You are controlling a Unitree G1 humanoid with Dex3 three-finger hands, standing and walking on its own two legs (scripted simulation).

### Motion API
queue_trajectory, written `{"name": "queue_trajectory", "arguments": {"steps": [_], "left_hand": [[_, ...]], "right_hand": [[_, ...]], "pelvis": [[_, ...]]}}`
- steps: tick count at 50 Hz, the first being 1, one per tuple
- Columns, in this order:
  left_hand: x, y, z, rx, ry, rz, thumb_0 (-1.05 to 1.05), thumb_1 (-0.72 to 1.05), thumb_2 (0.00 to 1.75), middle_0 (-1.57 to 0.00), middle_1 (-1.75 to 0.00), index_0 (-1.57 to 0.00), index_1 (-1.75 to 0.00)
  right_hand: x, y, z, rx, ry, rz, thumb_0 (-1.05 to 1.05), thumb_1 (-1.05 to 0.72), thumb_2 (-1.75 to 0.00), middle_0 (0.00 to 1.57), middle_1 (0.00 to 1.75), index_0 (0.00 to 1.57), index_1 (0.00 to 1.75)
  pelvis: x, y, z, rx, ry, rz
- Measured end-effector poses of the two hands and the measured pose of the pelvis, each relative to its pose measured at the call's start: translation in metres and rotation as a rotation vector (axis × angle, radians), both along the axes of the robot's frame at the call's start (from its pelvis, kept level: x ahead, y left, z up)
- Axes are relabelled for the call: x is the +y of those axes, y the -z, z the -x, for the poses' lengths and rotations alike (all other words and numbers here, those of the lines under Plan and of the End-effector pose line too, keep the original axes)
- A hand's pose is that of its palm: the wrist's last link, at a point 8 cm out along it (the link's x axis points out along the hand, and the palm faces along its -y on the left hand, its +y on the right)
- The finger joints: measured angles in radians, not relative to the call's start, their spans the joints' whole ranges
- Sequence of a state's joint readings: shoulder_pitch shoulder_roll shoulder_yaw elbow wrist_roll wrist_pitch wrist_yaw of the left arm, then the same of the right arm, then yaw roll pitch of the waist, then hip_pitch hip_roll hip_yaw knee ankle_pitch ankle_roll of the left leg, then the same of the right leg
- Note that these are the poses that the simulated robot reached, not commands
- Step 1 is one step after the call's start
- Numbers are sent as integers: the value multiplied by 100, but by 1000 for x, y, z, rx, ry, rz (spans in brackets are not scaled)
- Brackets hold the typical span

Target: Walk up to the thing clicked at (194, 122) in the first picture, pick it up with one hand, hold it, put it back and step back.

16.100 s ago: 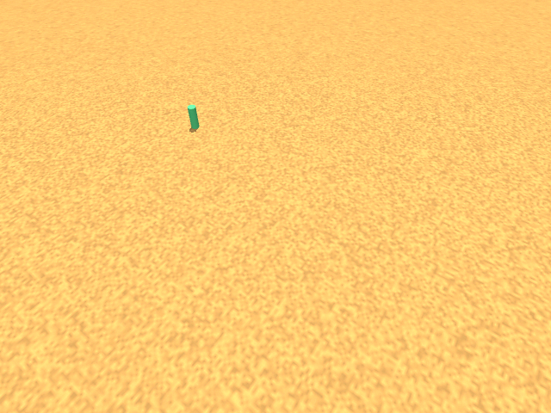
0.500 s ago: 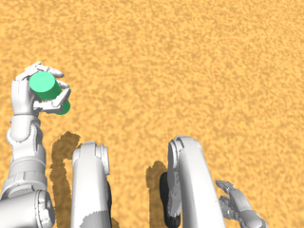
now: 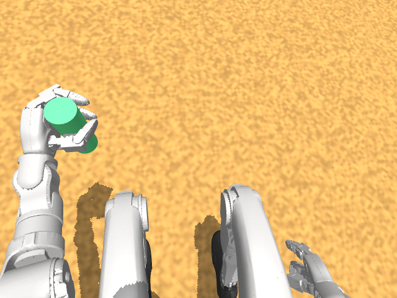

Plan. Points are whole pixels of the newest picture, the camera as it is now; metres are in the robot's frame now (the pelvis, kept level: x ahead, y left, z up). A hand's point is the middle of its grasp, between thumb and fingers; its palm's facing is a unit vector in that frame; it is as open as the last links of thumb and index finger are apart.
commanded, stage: lift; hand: left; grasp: from the side
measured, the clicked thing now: (75, 129) +0.44 +0.23 -0.03
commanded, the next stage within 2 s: hold in 1.68 s
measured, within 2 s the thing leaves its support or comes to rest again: neither
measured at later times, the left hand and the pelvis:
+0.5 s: hand (33, 93) +0.40 +0.21 +0.16, palm faces +0.07 -1.00 -0.04, open 6.8 cm; pelvis +0.02 +0.00 +0.13, yaw +1 degrees
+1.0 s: hand out of the picture +0.39 +0.20 +0.29, palm faces +0.07 -1.00 -0.02, open 6.8 cm; pelvis +0.05 +0.00 +0.25, yaw +3 degrees
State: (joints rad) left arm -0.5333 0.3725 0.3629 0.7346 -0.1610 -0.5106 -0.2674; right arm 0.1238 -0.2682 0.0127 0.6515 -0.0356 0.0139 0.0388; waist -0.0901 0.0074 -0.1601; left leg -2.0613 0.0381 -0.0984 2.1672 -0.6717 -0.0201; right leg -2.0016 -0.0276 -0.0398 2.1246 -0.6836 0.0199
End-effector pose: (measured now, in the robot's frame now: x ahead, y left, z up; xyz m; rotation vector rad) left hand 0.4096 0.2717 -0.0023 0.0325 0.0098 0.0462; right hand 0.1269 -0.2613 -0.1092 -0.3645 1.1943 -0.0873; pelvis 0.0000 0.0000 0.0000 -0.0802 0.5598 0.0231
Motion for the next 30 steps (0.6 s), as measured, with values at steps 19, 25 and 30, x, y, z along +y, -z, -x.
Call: {"name": "queue_trajectory", "arguments": {"steps": [19, 25, 30], "left_hand": [[-10, -114, 29, 14, -8, -5, 0, 4, 102, -91, -100, -91, -101], [-11, -160, 35, 24, -24, -6, 0, 5, 102, -90, -101, -91, -101], [-14, -198, 40, 35, -28, -6, 0, 5, 102, -90, -101, -91, -101]], "right_hand": [[15, -92, -47, -158, 26, -40, 1, -90, -89, 20, 30, 20, 30], [19, -134, -61, -201, 36, -48, 1, -89, -89, 20, 30, 20, 30], [23, -170, -70, -234, 41, -55, 1, -89, -89, 20, 30, 20, 30]], "pelvis": [[1, -90, -11, -28, -12, -7], [2, -128, -21, -58, -20, -10], [3, -161, -30, -92, -27, -13]]}}
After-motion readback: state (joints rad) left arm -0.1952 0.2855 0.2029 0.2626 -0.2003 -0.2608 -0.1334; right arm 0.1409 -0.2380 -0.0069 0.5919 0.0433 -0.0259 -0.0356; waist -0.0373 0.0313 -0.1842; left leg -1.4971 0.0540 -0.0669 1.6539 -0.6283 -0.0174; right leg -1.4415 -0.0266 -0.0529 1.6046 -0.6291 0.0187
